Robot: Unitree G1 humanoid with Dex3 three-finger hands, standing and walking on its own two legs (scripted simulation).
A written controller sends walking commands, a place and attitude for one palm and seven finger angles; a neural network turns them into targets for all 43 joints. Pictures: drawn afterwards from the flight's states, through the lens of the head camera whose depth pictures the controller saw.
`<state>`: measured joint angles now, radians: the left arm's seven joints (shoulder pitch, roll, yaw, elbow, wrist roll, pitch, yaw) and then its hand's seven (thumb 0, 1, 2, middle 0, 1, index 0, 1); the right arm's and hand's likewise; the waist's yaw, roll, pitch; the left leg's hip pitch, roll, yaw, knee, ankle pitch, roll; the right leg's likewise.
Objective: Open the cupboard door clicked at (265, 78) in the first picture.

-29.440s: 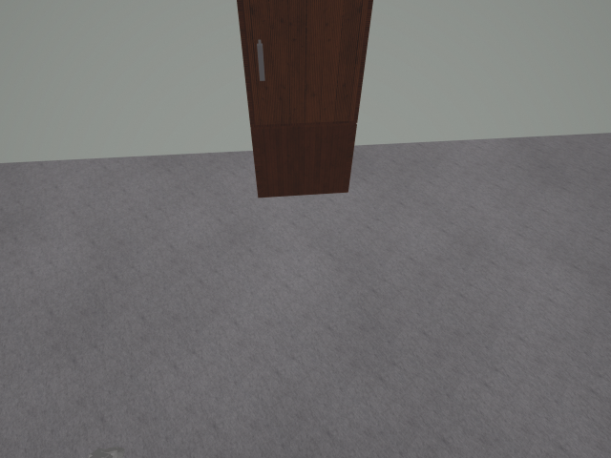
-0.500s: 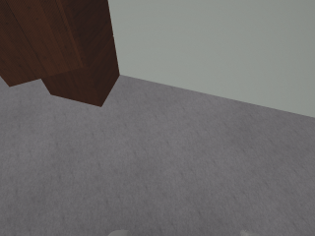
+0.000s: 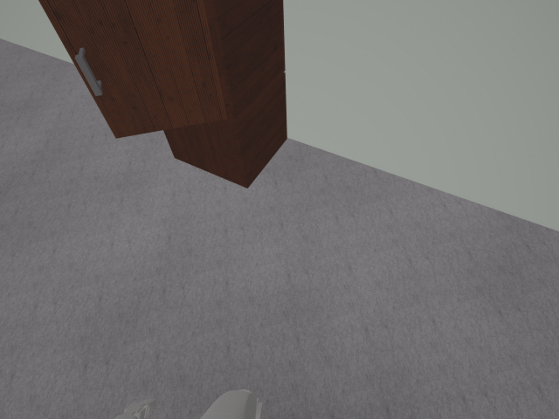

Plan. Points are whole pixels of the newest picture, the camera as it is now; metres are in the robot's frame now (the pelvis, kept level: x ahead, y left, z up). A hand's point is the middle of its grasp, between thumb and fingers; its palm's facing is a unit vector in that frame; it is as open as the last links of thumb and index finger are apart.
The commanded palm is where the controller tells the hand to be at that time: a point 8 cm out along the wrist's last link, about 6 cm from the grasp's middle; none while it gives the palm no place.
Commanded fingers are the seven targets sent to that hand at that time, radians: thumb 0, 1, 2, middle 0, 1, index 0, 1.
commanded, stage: turn to face it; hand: left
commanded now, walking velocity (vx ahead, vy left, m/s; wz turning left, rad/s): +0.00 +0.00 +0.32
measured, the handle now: (90, 72) +1.00 +0.61 -0.07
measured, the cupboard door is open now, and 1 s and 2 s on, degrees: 42 42 42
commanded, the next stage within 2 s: take the last steps up to it in 0.14 s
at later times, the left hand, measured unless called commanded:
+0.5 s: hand out of the picture +0.03 +0.24 -0.16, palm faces +0.20 -0.96 -0.20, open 7.4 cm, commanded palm none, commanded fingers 0.00 0.90 0.90 -0.20 -0.30 -0.20 -0.30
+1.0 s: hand out of the picture +0.01 +0.22 -0.17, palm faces +0.37 -0.92 -0.15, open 7.4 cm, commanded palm none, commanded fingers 0.00 0.90 0.90 -0.20 -0.30 -0.20 -0.30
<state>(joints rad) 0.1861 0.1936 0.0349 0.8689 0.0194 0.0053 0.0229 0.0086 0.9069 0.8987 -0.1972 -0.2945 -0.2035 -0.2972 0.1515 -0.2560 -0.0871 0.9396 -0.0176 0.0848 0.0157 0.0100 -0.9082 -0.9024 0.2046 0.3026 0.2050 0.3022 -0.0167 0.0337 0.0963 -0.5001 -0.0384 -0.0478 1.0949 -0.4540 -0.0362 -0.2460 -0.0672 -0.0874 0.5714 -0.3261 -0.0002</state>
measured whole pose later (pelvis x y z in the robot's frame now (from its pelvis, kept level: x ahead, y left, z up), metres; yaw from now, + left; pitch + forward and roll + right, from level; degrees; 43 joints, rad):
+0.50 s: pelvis +0.01 +0.03 +0.01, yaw +9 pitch +0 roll -1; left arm 0.21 0.22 0.06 0.99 0.02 0.03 -0.01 0.01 0.91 0.90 -0.20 -0.29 -0.20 -0.30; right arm 0.20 -0.18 -0.03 0.97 -0.03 0.00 -0.01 0.01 -0.91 -0.90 0.21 0.30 0.21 0.30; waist 0.02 -0.01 0.06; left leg -0.21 -0.03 0.01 0.44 -0.23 0.06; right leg -0.41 -0.08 -0.06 0.94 -0.44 0.03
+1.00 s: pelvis +0.13 +0.09 +0.00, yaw +16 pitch +1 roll +1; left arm 0.41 0.14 0.04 1.11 0.03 -0.06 0.00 0.01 0.91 0.90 -0.20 -0.29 -0.21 -0.30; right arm 0.18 -0.21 -0.06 1.01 -0.02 0.00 0.04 0.01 -0.91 -0.90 0.20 0.30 0.20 0.30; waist 0.05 -0.04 0.07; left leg -0.45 0.06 0.09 0.61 -0.21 -0.01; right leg 0.00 -0.17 -0.17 0.40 -0.38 0.10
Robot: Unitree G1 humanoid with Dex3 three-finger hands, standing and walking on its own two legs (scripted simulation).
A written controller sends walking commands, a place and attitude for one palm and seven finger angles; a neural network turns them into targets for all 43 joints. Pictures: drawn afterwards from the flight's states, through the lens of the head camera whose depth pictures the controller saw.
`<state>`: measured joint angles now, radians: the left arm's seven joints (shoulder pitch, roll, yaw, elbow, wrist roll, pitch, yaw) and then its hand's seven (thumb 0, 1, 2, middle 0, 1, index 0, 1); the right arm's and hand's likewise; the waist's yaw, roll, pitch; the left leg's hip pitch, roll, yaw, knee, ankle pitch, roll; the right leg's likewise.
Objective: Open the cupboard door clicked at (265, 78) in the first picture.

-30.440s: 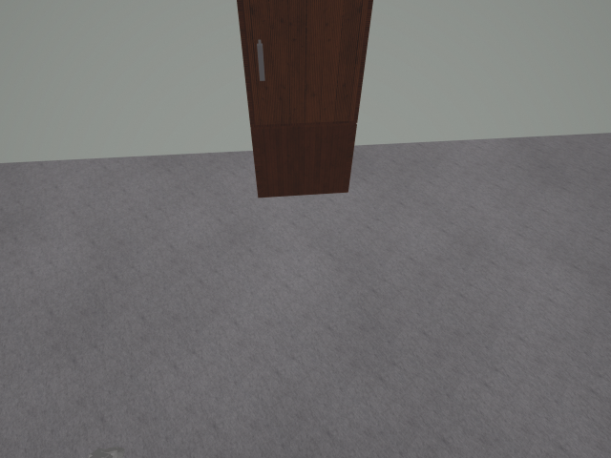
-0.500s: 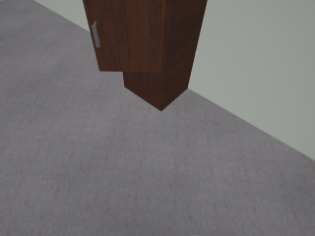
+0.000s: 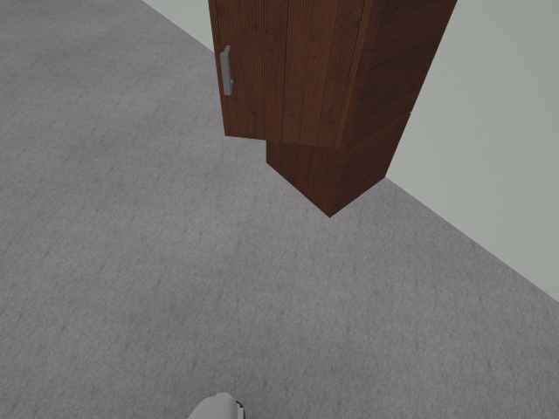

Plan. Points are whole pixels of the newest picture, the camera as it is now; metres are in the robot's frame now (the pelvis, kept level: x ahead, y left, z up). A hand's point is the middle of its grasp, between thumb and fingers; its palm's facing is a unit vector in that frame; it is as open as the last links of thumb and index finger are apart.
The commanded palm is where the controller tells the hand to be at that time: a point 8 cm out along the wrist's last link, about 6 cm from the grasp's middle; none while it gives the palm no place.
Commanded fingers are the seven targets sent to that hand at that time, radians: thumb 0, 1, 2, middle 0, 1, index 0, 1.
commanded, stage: take the last steps up to it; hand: left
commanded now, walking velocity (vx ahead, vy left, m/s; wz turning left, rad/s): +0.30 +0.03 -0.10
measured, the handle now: (227, 70) +0.98 +0.26 -0.07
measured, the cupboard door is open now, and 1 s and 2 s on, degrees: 42 42 42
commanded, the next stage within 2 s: come to a stop and stand still in 0.86 s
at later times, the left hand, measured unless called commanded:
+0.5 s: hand (200, 309) +0.30 +0.18 -0.15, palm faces -0.06 -0.97 -0.23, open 7.4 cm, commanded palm none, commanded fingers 0.00 0.90 0.90 -0.20 -0.30 -0.20 -0.30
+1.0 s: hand (188, 302) +0.33 +0.22 -0.19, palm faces +0.01 -0.99 -0.13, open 7.4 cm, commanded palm none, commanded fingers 0.00 0.90 0.90 -0.20 -0.30 -0.20 -0.30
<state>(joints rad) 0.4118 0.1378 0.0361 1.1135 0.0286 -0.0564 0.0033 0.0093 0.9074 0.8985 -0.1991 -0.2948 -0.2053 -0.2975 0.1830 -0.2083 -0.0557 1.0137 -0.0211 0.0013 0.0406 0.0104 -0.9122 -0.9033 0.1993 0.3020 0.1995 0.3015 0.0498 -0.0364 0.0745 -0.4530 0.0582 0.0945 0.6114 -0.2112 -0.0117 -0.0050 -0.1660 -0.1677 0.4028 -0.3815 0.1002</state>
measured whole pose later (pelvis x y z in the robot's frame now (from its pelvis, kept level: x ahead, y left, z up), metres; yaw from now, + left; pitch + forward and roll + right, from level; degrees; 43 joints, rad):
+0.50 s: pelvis +0.17 +0.01 +0.00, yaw -4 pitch -1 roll +2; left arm 0.13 0.16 0.05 0.96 0.02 -0.06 -0.01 0.01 0.91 0.90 -0.19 -0.29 -0.20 -0.30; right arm 0.33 -0.18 -0.05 1.11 -0.02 -0.01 0.00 0.01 -0.92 -0.90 0.20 0.30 0.20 0.30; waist -0.02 0.03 0.06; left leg -0.23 0.03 0.12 0.79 -0.47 0.01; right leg -0.32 -0.05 -0.12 0.62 -0.30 -0.05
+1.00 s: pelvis +0.36 +0.05 -0.01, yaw -5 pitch -1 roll +0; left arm 0.33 0.15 0.04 1.13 0.02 -0.01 0.01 0.01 0.91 0.90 -0.20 -0.29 -0.20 -0.30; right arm 0.14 -0.15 -0.03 1.01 -0.03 -0.05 -0.02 0.00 -0.91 -0.90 0.20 0.30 0.20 0.30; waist 0.04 -0.05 0.08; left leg -0.35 0.01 0.16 0.57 -0.21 0.07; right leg -0.39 -0.08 -0.05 1.15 -0.43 -0.01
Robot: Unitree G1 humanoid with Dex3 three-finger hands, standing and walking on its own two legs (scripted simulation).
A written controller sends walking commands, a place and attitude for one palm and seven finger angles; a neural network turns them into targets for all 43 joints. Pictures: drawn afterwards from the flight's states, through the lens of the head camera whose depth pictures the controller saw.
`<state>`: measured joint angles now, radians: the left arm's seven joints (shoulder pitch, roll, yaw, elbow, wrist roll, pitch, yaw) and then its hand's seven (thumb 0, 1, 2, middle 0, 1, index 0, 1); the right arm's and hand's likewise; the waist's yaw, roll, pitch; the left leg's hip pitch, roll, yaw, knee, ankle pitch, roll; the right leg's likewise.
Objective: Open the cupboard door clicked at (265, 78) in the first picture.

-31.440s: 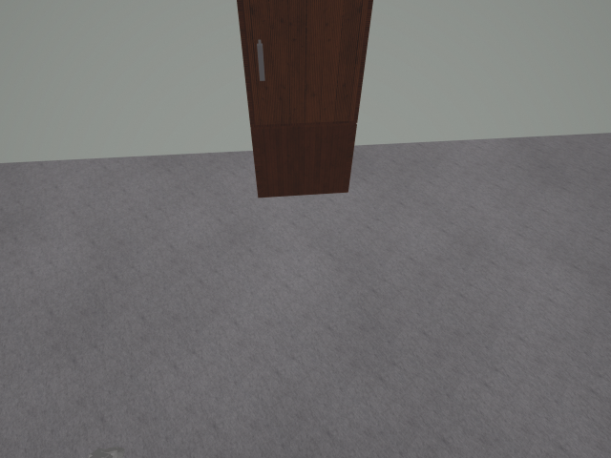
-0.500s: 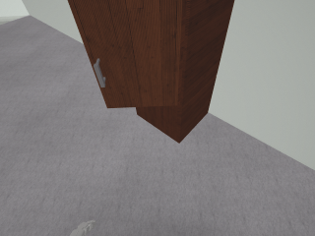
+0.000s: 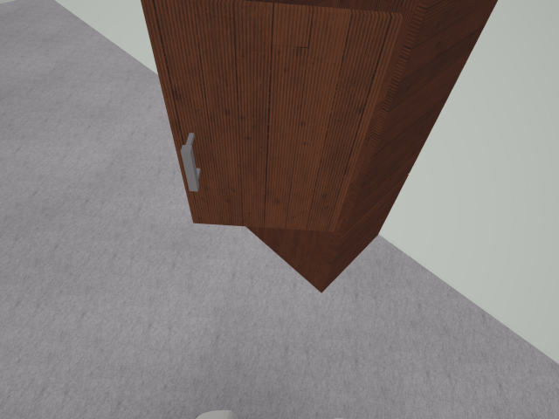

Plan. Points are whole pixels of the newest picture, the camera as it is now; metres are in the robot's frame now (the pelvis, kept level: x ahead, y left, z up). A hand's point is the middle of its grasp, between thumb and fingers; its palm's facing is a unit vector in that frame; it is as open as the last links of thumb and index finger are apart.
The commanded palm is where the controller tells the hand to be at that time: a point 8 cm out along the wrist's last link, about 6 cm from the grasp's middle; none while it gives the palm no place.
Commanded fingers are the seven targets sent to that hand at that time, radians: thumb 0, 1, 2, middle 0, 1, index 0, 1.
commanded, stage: come to a stop and stand still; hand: left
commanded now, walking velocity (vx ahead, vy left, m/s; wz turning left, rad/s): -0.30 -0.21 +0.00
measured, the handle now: (192, 162) +0.61 +0.25 -0.06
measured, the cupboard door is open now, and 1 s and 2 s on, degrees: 42 42 42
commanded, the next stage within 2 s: look again from close up in 1.04 s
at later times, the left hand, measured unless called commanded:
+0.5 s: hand out of the picture +0.12 +0.16 -0.16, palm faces +0.01 -0.97 -0.23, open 7.4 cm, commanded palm none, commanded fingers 0.00 0.90 0.90 -0.20 -0.30 -0.20 -0.30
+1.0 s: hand out of the picture +0.02 +0.21 -0.15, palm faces -0.02 -0.96 -0.27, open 7.4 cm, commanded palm none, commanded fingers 0.00 0.90 0.90 -0.20 -0.30 -0.20 -0.30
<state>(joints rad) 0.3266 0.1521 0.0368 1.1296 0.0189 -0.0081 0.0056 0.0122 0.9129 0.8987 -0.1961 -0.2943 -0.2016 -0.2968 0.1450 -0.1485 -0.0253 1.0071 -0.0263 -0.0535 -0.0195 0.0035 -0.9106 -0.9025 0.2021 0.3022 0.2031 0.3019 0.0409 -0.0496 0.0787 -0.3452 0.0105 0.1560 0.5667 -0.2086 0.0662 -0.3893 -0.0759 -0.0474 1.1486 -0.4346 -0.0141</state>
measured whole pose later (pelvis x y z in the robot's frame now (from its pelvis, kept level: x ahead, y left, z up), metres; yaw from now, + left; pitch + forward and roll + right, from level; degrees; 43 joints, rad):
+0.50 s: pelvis +0.04 -0.03 +0.01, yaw +0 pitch +0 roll +2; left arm 0.16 0.17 0.03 1.00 0.02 0.01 0.04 0.01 0.91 0.90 -0.20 -0.29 -0.20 -0.30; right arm 0.19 -0.20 -0.06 1.05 0.00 0.06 -0.03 0.01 -0.91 -0.90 0.20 0.30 0.20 0.30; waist 0.00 -0.01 0.08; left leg -0.35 -0.02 0.03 0.88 -0.52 -0.04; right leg -0.24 -0.05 -0.06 0.53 -0.28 -0.02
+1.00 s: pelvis +0.01 +0.02 +0.01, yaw -3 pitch -1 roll +1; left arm 0.32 0.19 -0.01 1.02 0.02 0.02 0.02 0.01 0.91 0.90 -0.20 -0.29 -0.20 -0.30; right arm 0.24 -0.21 0.00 0.95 -0.02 0.00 -0.01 0.00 -0.93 -0.90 0.21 0.30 0.21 0.30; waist 0.02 0.04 0.02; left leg -0.21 -0.03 0.12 0.48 -0.26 0.06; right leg -0.28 -0.08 0.00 0.52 -0.22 0.03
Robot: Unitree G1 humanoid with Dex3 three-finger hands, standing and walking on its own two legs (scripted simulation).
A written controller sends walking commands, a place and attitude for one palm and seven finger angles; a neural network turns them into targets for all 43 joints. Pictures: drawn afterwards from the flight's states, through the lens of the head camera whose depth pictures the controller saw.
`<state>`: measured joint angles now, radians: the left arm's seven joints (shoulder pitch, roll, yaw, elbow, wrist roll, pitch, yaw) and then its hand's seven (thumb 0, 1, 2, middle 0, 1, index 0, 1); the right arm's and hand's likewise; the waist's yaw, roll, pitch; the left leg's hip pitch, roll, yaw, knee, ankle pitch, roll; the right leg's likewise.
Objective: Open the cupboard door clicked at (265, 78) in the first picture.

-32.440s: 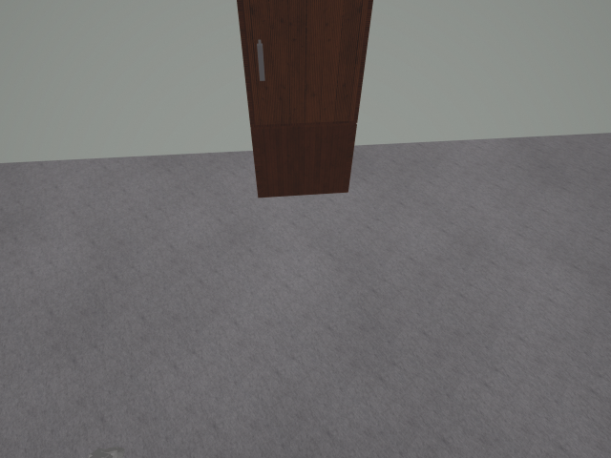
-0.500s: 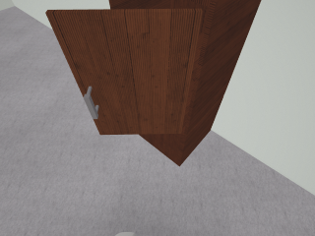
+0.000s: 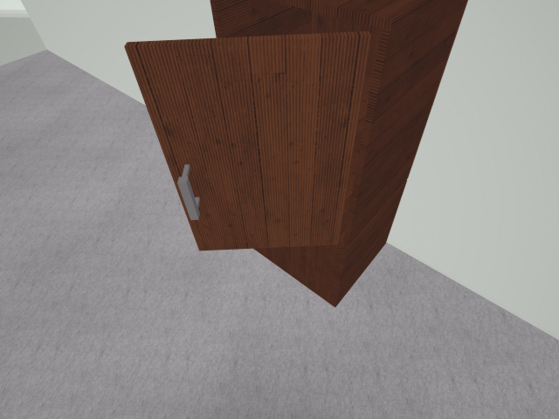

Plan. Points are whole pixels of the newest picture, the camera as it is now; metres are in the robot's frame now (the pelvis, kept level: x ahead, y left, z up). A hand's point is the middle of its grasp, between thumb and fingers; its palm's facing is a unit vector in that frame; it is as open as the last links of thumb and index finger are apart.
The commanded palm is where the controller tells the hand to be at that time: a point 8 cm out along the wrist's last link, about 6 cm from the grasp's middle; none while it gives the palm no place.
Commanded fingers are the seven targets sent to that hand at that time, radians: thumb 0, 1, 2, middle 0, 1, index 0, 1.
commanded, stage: come to a stop and stand still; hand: left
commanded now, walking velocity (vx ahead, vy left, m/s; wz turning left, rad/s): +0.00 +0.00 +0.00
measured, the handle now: (190, 192) +0.58 +0.26 -0.07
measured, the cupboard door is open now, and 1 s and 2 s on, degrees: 42 42 42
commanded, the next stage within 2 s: look again from close up in 0.04 s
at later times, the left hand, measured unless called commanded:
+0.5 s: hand out of the picture +0.05 +0.15 -0.17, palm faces +0.00 -0.97 -0.23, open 7.3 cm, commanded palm none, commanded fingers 0.00 0.90 0.90 -0.20 -0.30 -0.20 -0.30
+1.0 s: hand out of the picture +0.03 +0.16 -0.18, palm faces +0.15 -0.97 -0.19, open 7.4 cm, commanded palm none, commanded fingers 0.00 0.90 0.90 -0.20 -0.30 -0.20 -0.30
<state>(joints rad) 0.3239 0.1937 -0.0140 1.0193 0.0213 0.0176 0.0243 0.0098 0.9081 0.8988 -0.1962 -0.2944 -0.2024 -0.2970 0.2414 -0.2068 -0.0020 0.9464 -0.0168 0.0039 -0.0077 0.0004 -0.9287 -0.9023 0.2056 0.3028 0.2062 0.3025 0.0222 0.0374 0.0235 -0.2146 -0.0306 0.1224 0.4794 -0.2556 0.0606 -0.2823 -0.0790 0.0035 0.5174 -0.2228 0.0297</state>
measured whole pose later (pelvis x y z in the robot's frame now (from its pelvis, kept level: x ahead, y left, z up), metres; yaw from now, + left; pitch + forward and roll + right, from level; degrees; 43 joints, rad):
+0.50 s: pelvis +0.02 -0.03 +0.00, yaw +0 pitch -1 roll +1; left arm 0.24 0.17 -0.02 1.10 0.01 -0.01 0.03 0.02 0.93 0.90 -0.20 -0.29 -0.20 -0.30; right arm 0.28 -0.16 0.01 1.12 -0.01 -0.02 -0.02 0.01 -0.91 -0.90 0.20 0.30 0.20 0.30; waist 0.00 0.01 0.04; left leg -0.15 0.01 0.10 0.43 -0.26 0.01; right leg -0.23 -0.03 -0.02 0.48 -0.24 0.00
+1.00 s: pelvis +0.04 -0.02 +0.00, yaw +4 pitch -1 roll +0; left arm 0.30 0.17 0.04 1.04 0.02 0.00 0.03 0.01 0.91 0.90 -0.20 -0.29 -0.21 -0.30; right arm 0.28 -0.19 -0.02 1.07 -0.01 0.01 -0.01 0.01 -0.91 -0.90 0.20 0.30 0.20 0.30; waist 0.03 -0.03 0.05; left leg -0.25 0.01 0.09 0.56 -0.33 0.01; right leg -0.22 -0.07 -0.09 0.56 -0.32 0.01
